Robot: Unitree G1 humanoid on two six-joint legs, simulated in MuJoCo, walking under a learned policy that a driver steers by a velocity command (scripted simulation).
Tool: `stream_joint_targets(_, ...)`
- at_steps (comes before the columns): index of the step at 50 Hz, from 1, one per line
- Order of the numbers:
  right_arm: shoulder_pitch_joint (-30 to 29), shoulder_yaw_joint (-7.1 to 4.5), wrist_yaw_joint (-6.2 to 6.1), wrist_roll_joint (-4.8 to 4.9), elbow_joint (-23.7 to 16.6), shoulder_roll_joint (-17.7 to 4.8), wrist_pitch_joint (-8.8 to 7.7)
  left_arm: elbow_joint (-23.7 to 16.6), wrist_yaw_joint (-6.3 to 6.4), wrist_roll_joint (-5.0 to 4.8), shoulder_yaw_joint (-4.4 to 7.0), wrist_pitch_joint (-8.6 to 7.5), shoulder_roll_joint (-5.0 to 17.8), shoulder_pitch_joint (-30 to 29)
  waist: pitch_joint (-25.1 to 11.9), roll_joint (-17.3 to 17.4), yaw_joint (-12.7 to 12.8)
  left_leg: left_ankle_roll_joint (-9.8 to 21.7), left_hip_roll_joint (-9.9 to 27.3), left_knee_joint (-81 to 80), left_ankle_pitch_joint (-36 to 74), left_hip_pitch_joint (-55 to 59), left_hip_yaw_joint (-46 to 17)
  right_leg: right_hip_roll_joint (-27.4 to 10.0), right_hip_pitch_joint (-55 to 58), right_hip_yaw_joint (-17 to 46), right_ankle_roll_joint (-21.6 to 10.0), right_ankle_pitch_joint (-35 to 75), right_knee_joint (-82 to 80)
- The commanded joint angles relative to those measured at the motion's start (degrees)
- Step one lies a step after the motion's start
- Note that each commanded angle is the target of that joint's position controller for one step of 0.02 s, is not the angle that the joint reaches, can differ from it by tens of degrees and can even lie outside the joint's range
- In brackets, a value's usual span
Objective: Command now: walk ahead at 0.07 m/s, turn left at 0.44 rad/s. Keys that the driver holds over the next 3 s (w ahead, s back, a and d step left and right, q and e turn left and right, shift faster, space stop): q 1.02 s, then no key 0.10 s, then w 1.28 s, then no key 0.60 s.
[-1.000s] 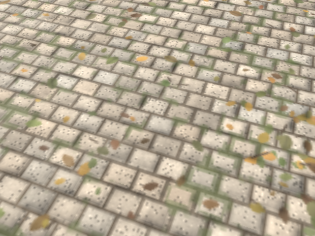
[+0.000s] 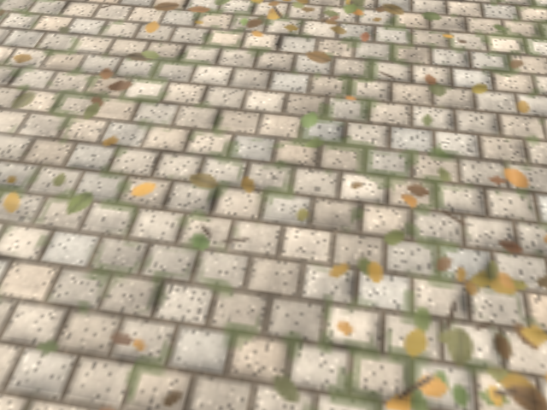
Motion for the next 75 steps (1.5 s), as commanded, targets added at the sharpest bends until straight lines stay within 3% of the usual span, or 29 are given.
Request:
stream_joint_targets(1, -0.07, -1.12, 0.71, -0.12, -4.02, -4.63, 0.22, -3.14, 0.94, -0.42, 2.31, 0.46, 9.98, -2.65, -6.74, -7.39, 0.0, 0.43, 0.62, -3.02, 0.86, 5.21, 1.03, -17.78, 2.73, 7.54, -9.77, 7.82, -8.11)
stream_joint_targets(5, -1.36, -1.48, 2.08, 0.02, -5.99, -4.76, 0.6, -2.69, 0.77, -1.61, 2.94, 1.87, 11.56, -2.41, -6.71, -8.2, -0.08, 2.24, -0.93, -10.24, -2.69, 6.88, 3.57, -19.8, 7.61, 7.19, -7.74, 12.02, -2.45)
stream_joint_targets(7, 1.56, -1.83, 2.53, -0.11, -5.39, -4.85, 0.49, -2.32, 0.85, -2.7, 3.06, 2.41, 11.27, -2.8, -7.37, -7.56, -2.21, 4.54, -3.17, -20.62, 4.77, 13.38, 5.53, -18.13, 6.93, 4.93, -4.04, 12.42, 3.9)
stream_joint_targets(8, 3.74, -2.71, 2.06, -0.5, -4.94, -7.31, 0.28, -0.91, 0.6, -2.54, 2.91, 2.55, 9.83, 0.71, -7.92, -3.31, -2.38, 6.88, -3.19, -26.87, 14.78, 18.88, 2.08, -14.72, 4.37, 2.43, -0.07, 7.74, 10.92)
stream_joint_targets(9, 6.28, -4.5, 0.89, -0.8, -5.23, -14.53, -0.02, -2.38, 0.15, -0.32, 2.3, 2.29, 7.31, 0.25, -9.01, 11.49, -1.24, 12.14, 8.58, -27.84, 40.28, 28.65, -14.39, -7.83, -9.08, -2.45, 5.29, -8.71, 27.48)
stream_joint_targets(10, 6.03, -4.32, 1.0, -2.28, -6.2, -16.42, -0.75, -5.58, 0.25, 0.18, 1.87, 2.01, 6.04, -5.07, -10.42, 16.9, -2.47, 23.97, 17.27, -29.16, 47.48, 32.05, -28.73, 0.93, -23.16, 3.9, 8.43, -32.21, 40.74)
stream_joint_targets(11, 6.56, -3.77, 1.64, -2.46, -6.43, -14.12, -2.07, -5.67, 0.12, -0.59, 2.45, 1.95, 8.26, -7.55, -12.97, 7.84, -4.02, 24.68, 15.48, -29.66, 44.98, 32.37, -25.87, 0.09, -24.71, 11.76, 7.78, -31.76, 47.76)
stream_joint_targets(12, 4.19, -3.54, 1.46, -1.89, -6.65, -13.08, -3.11, -5.47, 0.16, -1.84, 2.55, 1.9, 8.1, -7.59, -11.74, 6.04, -2.44, 21.53, 12.28, -29.41, 41.32, 31.92, -20.88, -0.81, -26.24, 13.48, 6.78, -26.62, 48.24)
stream_joint_targets(14, -0.64, -2.81, 0.54, 0.18, -7.63, -9.95, -3.32, -3.94, 1.19, -1.35, 3.18, 2.02, 9.49, -6.2, -10.15, 3.59, -0.34, 16.87, 8.9, -29.36, 35.5, 29.69, -16.9, -2.22, -26.22, 14.88, 6.7, -19.2, 44.35)
stream_joint_targets(20, 0.29, -2.85, -0.8, -0.13, -8.02, -10.73, -2.31, -3.71, 1.12, -1.72, 2.69, 1.71, 7.09, -6.35, -10.94, 4.69, -0.41, 16.42, 6.17, -29.89, 30.67, 27.61, -17.29, 0.37, -20.43, 15.39, 8.14, -12.37, 32.17)
stream_joint_targets(27, -2.25, -2.79, -0.56, -0.38, -9.1, -11.38, -1.15, -3.45, -0.17, -2.05, 2.67, 0.83, 8.24, -5.69, -9.05, 7.29, -0.97, 15.72, 4.34, -29.3, 21.16, 21.63, -23.46, 2.23, -11.13, 16.17, 8.01, -12.04, 19.54)
stream_joint_targets(31, -4.95, -2.05, -1.04, 0.4, -10.51, -10.43, -0.17, -1.74, -1.37, -2.1, 3.08, -0.44, 9.13, 0.78, -9.61, 6.99, 2.77, 11.57, 0.48, -24.25, 20.33, 19.46, -25.34, 1.95, 0.5, 15.11, 5.74, -0.65, 0.91)
stream_joint_targets(32, -3.35, -1.4, -1.22, 0.17, -10.93, -8.26, -0.06, -1.42, -1.19, -1.29, 3.84, -0.36, 12.29, 2.58, -10.94, 1.5, 2.11, 8.54, -3.06, -17.93, 10.19, 13.71, -22.04, -5.81, 7.75, 21.09, 3.1, 4.21, -1.59)
stream_joint_targets(33, 0.44, -0.82, -1.03, 0.08, -11.39, -5.32, -0.43, -2.09, -0.55, -0.41, 4.51, 0.34, 16.96, 0.51, -10.11, -14.66, -2.2, 4.91, -13.25, -6.3, -13.58, 1.78, -11.0, -17.62, 12.78, 34.42, -4.38, 18.88, -1.78)
stream_joint_targets(34, 0.3, -2.15, -0.77, -0.38, -11.57, -9.99, -1.04, -2.94, -0.71, 1.27, 3.88, 0.25, 14.84, 0.4, -9.91, -16.48, -0.66, 2.54, -12.04, 7.02, -22.22, -2.01, -9.43, -24.43, 8.97, 41.59, -12.32, 22.41, -2.89)
stream_joint_targets(35, 1.13, -3.42, -0.49, 0.08, -10.57, -13.35, -1.05, -4.2, -0.47, 0.93, 3.0, 0.08, 12.04, -2.34, -8.69, -11.46, -1.69, 1.77, -9.55, 14.0, -18.35, -1.84, -10.11, -22.47, 7.21, 36.5, -12.26, 20.41, -2.56)
stream_joint_targets(38, 1.74, -3.28, -0.52, 0.23, -9.21, -10.34, 0.52, -5.02, 0.38, -1.24, 1.99, 0.49, 9.21, -5.35, -5.03, -9.47, -1.62, -0.87, -7.89, 19.26, -9.02, -4.11, -7.65, -14.79, 6.38, 24.07, -7.31, 13.5, -2.15)
stream_joint_targets(43, -3.9, -1.68, 0.3, 0.65, -13.23, -6.92, 0.33, -3.82, 1.51, -0.77, 2.51, 1.6, 11.78, 0.12, -6.16, -11.26, 2.47, -2.91, -4.64, 6.35, -6.18, -4.08, -2.69, -15.59, 13.2, 18.52, -9.14, 16.28, -3.0)
stream_joint_targets(49, -2.29, -1.48, 2.0, 0.43, -14.29, -7.46, 0.95, -4.57, 0.11, -1.75, 3.56, 2.08, 14.9, -1.34, -6.86, -12.39, 1.93, -0.37, -3.99, -9.13, -4.37, 8.75, 3.05, -17.34, 9.08, 12.84, -7.83, 17.53, -1.23)
stream_joint_targets(52, 2.67, -2.23, 2.57, 0.25, -12.82, -7.64, 1.39, -3.91, -0.38, -3.29, 3.4, 2.07, 14.11, -1.55, -7.18, -10.24, -1.15, 3.95, -6.0, -24.28, 5.68, 19.53, 4.56, -16.16, 4.87, 9.7, -2.99, 12.56, 6.34)
stream_joint_targets(53, 5.35, -3.16, 1.92, 0.22, -12.13, -10.09, 1.28, -2.36, -0.9, -2.56, 2.68, 1.93, 11.45, 2.39, -8.67, -3.09, -1.35, 6.41, -4.05, -29.1, 16.26, 28.72, -0.68, -13.07, -1.59, 5.73, 1.28, 4.88, 14.77)
stream_joint_targets(54, 7.11, -4.35, 0.66, -0.26, -13.12, -16.78, 1.02, -4.41, -1.59, 0.88, 0.89, 1.74, 6.44, 2.19, -10.64, 15.82, 0.22, 12.97, 12.46, -27.88, 42.89, 39.26, -21.74, -5.69, -18.22, 1.5, 7.02, -27.18, 33.53)
stream_joint_targets(55, 6.68, -3.4, 1.36, -2.19, -14.32, -15.87, -0.44, -6.34, -1.02, -0.26, 1.58, 1.57, 8.71, -2.37, -13.6, 12.21, -3.03, 23.76, 18.74, -29.17, 43.33, 32.36, -27.71, -1.68, -21.94, 9.93, 7.98, -33.22, 44.14)
stream_joint_targets(56, 5.3, -2.85, 1.8, -2.48, -13.91, -13.6, -1.71, -6.36, -0.54, -1.8, 2.31, 1.94, 11.19, -4.37, -11.49, 7.11, -3.28, 22.81, 15.34, -30.66, 36.58, 29.76, -22.67, -3.18, -22.12, 12.33, 7.43, -29.51, 47.84)
stream_joint_targets(57, 4.23, -2.54, 1.59, -1.42, -12.72, -11.92, -2.53, -5.92, -0.53, -2.27, 2.59, 2.03, 11.59, -3.29, -9.8, 6.35, -1.97, 19.12, 11.16, -32.28, 21.34, 29.09, -18.77, -4.33, -23.05, 12.83, 6.36, -24.1, 46.26)
stream_joint_targets(59, 3.34, -1.4, 1.04, -0.01, -11.72, -8.92, -3.07, -4.57, -0.68, -1.86, 2.88, 1.9, 11.7, -2.42, -7.07, 6.13, -1.64, 15.53, 7.59, -37.05, -5.2, 27.6, -18.23, -5.41, -24.1, 12.77, 5.72, -14.73, 42.58)
stream_joint_targets(60, 3.59, -0.93, 0.78, -0.32, -11.4, -8.3, -3.4, -4.44, -1.05, -2.0, 2.83, 1.51, 11.41, -2.28, -5.9, 7.51, -1.42, 15.26, 7.11, -39.63, -10.65, 26.91, -19.05, -5.02, -23.87, 12.52, 5.55, -11.03, 41.61)
stream_joint_targets(63, 4.71, -0.7, 0.31, -1.17, -10.47, -8.27, -4.84, -4.12, -1.54, -2.24, 2.79, -0.23, 11.01, -3.01, -3.51, 6.15, -1.61, 15.02, 7.24, -42.95, -9.19, 29.25, -18.67, -4.81, -25.46, 13.05, 5.14, -5.0, 34.15)
stream_joint_targets(75, 9.19, -1.51, 1.11, 0.07, -6.15, -10.74, -5.98, -5.52, -3.39, -2.64, 0.67, -3.3, 8.15, -7.65, 0.12, 3.77, -4.15, 15.59, 8.51, -42.71, -3.53, 26.37, -13.56, -3.82, -19.53, 11.45, 4.68, -0.5, 12.81)
Next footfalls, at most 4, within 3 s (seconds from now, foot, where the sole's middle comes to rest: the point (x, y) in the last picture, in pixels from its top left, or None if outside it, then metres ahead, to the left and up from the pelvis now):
0.16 left None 0.08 0.14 -0.78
0.64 right None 0.15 -0.07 -0.78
1.06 left None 0.01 0.16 -0.78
1.62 right None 0.32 0.10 -0.78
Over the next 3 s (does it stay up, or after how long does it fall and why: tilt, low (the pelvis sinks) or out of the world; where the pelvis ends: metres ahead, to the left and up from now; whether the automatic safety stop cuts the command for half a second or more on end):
stays up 0.65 0.50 -0.01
